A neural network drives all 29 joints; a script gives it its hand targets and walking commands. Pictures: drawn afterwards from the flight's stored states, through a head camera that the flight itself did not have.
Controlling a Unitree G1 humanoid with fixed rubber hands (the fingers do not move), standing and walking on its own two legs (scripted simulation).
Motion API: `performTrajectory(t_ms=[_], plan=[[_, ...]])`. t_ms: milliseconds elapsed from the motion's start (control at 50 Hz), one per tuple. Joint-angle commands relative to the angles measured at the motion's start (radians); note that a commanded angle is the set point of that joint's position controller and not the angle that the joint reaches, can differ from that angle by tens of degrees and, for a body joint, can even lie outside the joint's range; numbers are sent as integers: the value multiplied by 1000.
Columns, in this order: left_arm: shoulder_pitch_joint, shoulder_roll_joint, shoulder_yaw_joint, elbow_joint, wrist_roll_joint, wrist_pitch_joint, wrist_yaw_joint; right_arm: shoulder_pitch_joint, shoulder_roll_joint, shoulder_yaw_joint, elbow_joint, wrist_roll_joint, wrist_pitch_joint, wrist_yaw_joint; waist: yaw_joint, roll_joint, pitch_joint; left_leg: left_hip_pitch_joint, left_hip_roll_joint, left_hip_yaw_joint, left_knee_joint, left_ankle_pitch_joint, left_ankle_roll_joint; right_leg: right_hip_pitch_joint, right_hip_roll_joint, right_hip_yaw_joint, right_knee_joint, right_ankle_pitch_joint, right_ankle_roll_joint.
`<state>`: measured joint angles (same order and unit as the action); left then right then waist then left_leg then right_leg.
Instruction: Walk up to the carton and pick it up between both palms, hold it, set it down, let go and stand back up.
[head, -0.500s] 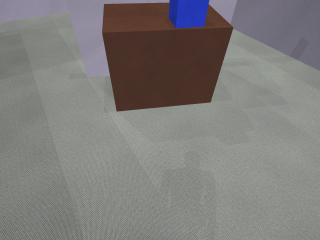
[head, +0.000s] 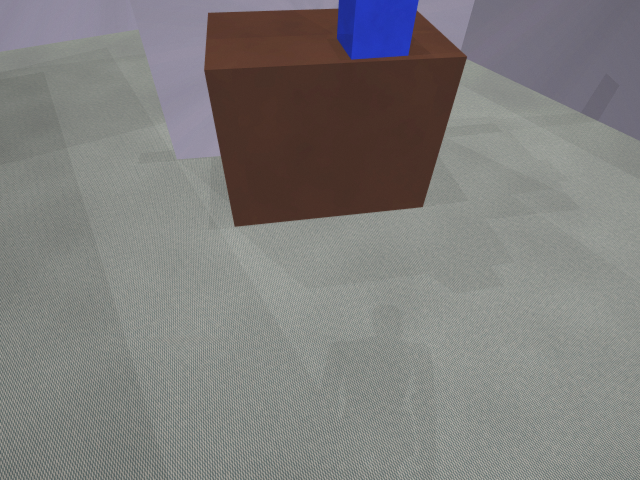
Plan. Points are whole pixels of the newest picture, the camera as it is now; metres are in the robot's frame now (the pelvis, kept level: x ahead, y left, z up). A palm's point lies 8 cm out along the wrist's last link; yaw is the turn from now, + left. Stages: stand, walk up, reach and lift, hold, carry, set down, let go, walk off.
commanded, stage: walk up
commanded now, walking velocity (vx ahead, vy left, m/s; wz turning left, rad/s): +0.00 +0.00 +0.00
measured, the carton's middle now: (375, 8) +1.55 -0.15 +0.06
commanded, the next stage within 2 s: none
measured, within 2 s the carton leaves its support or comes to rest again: neither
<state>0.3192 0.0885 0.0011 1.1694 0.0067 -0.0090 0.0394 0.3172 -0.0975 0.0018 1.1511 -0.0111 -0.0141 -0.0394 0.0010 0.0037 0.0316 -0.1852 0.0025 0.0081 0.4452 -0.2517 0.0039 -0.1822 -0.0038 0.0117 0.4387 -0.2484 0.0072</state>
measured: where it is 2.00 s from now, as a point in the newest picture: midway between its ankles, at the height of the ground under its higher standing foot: (354, 328)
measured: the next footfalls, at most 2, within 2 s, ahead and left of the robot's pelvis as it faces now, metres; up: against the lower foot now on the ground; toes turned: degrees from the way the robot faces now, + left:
right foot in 0.40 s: +0.15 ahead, -0.21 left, +0.00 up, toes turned -11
left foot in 0.82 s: +0.46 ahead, +0.01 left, +0.00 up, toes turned +1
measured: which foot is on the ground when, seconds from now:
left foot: down 0.00-0.40, up 0.42-0.80, down 0.82-1.00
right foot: down 0.00-0.12, up 0.14-0.38, down 0.40-0.84, up 0.86-1.00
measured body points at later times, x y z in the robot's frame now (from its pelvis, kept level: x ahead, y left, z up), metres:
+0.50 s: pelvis +0.12 -0.09 -0.03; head +0.10 -0.11 +0.42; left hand +0.12 +0.17 -0.16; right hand +0.06 -0.34 -0.19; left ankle +0.04 +0.06 -0.68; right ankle +0.11 -0.20 -0.74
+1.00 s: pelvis +0.38 -0.07 -0.01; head +0.39 -0.07 +0.44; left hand +0.42 +0.18 -0.15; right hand +0.42 -0.32 -0.14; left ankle +0.42 +0.01 -0.74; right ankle +0.28 -0.20 -0.62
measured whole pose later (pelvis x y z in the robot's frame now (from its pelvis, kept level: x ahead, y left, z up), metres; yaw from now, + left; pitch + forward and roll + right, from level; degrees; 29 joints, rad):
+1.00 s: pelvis +0.38 -0.07 -0.01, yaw -6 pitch -3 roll -2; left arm 0.43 0.25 0.03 0.80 0.03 -0.02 -0.01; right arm 0.33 -0.20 -0.03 0.77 -0.04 -0.06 0.00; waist -0.02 0.01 0.09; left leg -0.28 0.06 0.12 0.63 -0.30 0.05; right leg -0.39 -0.03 -0.02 1.32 -0.40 -0.03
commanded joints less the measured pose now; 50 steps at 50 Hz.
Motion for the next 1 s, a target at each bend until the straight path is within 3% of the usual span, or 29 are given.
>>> performTrajectory(t_ms=[0, 20, 40, 60, 80, 120, 140, 200, 260, 320, 360, 380, 400, 420, 440, 460, 500, 560, 640, 740, 780, 800, 820, 840, 860, 880, 920, 940, 980], plan=[[82, 90, 12, -7, 6, -5, 6, 118, -47, -4, 7, -1, -1, -5, -7, 20, 95, -26, 73, -63, -74, 114, 23, -52, -75, 71, -77, 117, -36], [93, 110, 20, -7, 6, -8, 7, 117, -44, -1, 3, -2, -3, -6, -5, -6, 76, -18, 83, -72, -79, 144, 28, -37, -78, 68, -78, 133, -40], [185, 183, 73, -56, 22, -23, -1, 149, -178, -62, -72, -30, -22, 2, -3, -32, -61, 36, 65, -78, -2, -425, 63, -52, -59, 119, -15, -435, -77], [134, 194, 85, -71, 28, -23, -5, 138, -202, -87, -84, -35, -25, 2, -15, -26, 44, 2, 89, -140, -26, -579, 80, -215, -59, 139, 21, -574, -88], [87, 166, 80, -93, 27, -21, -11, 143, -213, -95, -90, -39, -25, 2, -36, 41, 107, 31, 122, -196, -82, -637, 97, -355, -42, 115, 73, -572, -79], [-1, 91, 61, -166, 36, -28, -25, 221, -226, -111, -60, -39, -32, 3, -81, 154, 185, 111, 341, -462, -289, -689, 209, -509, 3, -65, 354, -283, -15], [-10, 68, 57, -195, 49, -30, -32, 216, -226, -111, -54, -50, -37, -2, -85, 126, 199, 170, 430, -536, -318, -595, 261, -581, -63, -20, 436, -278, -3], [-9, 123, 83, -222, 42, -41, -47, 179, -221, -112, -58, -55, -46, -5, -67, 112, 147, 144, 358, -359, -298, -404, 239, -489, -99, 16, 443, -240, 2], [81, 112, 91, -248, 27, -34, -67, 42, -220, -109, -93, -47, -43, 2, -2, 167, 124, -82, 236, -140, -271, -396, 173, -219, -79, -46, 390, -141, 8], [226, 100, 98, -245, 28, -36, -61, -47, -250, -111, -134, -42, -37, 18, 77, 159, 128, -253, 184, -17, -129, -454, 149, 18, -49, -141, 242, -45, -2], [398, 158, 124, -198, 39, -45, -42, -26, -224, -97, -146, -40, -30, 28, 131, -2, 78, -416, 113, 59, 168, -483, 113, 293, 2, -175, 180, -37, -19], [475, 233, 140, -183, 54, -51, -28, 40, -155, -69, -164, -30, -32, 39, 151, -240, 30, -486, 27, 148, 504, -380, 77, 372, -66, -16, 103, -203, -51], [485, 319, 136, -205, 69, -57, -12, 65, -93, -45, -212, -22, -32, 48, 142, -414, 49, -597, -20, 60, 766, -411, 34, 290, -318, 505, -148, -524, -116], [385, 343, 130, -232, 58, -49, 0, 93, -156, -60, -222, -31, -15, 46, 82, -235, 116, -578, 30, -34, 839, -349, 26, 156, -421, 693, -298, -690, -182], [290, 373, 129, -261, 40, -51, 1, 71, -178, -69, -245, -33, -5, 48, 64, -207, 148, -600, 73, -59, 883, -299, 17, 67, -469, 788, -375, -749, -250], [232, 362, 119, -279, 32, -56, -3, 38, -192, -64, -250, -38, -1, 49, 54, -131, 246, -608, 121, -68, 919, -211, 7, -7, -458, 687, -365, -663, -236], [146, 292, 86, -304, 41, -63, -8, 84, -175, -57, -241, -33, -6, 63, 12, -103, 266, -531, 152, -59, 825, -112, -8, -69, -366, 361, -274, -387, -209], [179, 223, 62, -276, 40, -78, -22, 95, -181, -55, -276, -26, -10, 80, -18, -79, 222, -410, 135, -10, 720, 10, -17, -153, -247, 111, -234, -79, -183], [210, 251, 63, -268, 36, -96, -28, -9, -176, -46, -378, -19, -11, 90, -4, -64, 182, -387, 115, 63, 475, 126, -22, -102, -181, 26, -231, 59, -201], [262, 293, 75, -296, 39, -92, -29, -103, -176, -55, -471, -39, -44, 82, 44, -79, 78, -270, 70, 114, 180, 123, 18, 106, -237, 32, -108, 265, -205], [260, 311, 76, -321, 41, -76, -29, 34, -203, -76, -446, -52, -55, 66, -16, -40, 19, -90, 34, 129, 109, 114, 49, 97, -235, 12, 88, 316, -178], [291, 278, 63, -327, 38, -68, -32, 145, -242, -93, -415, -65, -65, 54, -55, 40, -44, 76, 23, 108, 84, 97, 71, 35, -179, -38, 308, 326, -151], [339, 242, 49, -345, 39, -64, -34, 289, -300, -112, -384, -75, -71, 41, -108, 136, -179, 325, 126, -50, 125, 10, 116, -138, -109, -87, 577, 136, -112], [380, 186, 26, -393, 19, -57, -37, 356, -390, -129, -397, -70, -69, 32, -108, 293, -248, 481, 374, -503, 27, -102, 213, -376, 12, -80, 835, -300, -64], [328, 223, 43, -420, 14, -37, -32, 309, -426, -135, -405, -41, -56, 20, -122, 217, -225, 432, 481, -759, -144, -297, 334, -470, 11, -10, 968, -327, -44], [225, 278, 56, -439, 22, -28, -36, 234, -394, -125, -426, -18, -50, 13, -120, 150, -139, 316, 471, -727, -208, -369, 337, -493, -41, 32, 1015, -276, -38], [126, 240, 45, -482, 24, -37, -49, 163, -328, -95, -441, -19, -58, 17, -82, 16, 82, 68, 385, -375, -156, 83, 231, -459, -75, 55, 989, -133, -41], [139, 207, 39, -482, 15, -40, -56, 123, -301, -80, -438, -25, -64, 23, -44, 26, 117, -15, 341, -254, -143, 246, 194, -410, -93, 54, 893, -93, -34], [164, 184, 46, -495, 16, -39, -67, 86, -252, -65, -421, -21, -72, 41, -3, 66, 125, -113, 263, -124, -147, 256, 177, -324, -88, 34, 803, -79, -26]])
